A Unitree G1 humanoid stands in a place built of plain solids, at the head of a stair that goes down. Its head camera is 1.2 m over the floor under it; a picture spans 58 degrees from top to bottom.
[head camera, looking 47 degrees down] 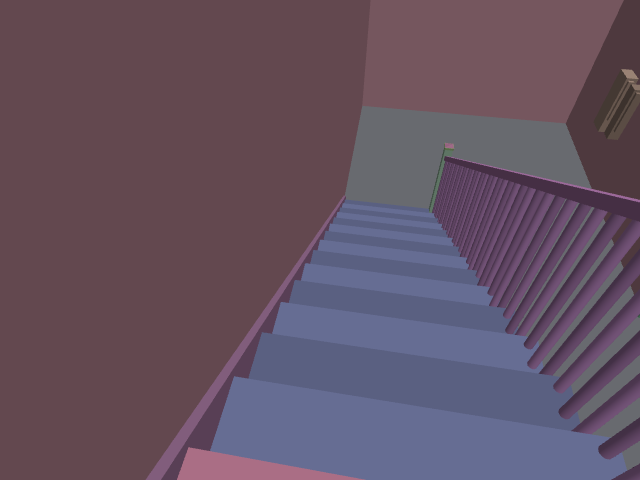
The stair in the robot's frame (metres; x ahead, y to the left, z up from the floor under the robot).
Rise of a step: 0.20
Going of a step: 0.30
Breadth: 1.24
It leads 10 degrees to the right of straight ahead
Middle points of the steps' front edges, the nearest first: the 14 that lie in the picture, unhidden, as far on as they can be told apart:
0.57 -0.32 -0.21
0.86 -0.37 -0.41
1.16 -0.41 -0.61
1.45 -0.46 -0.81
1.74 -0.51 -1.00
2.04 -0.56 -1.20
2.33 -0.61 -1.40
2.63 -0.66 -1.60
2.92 -0.71 -1.80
3.21 -0.76 -2.00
3.51 -0.81 -2.20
3.80 -0.86 -2.40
4.09 -0.91 -2.60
4.40 -0.91 -2.79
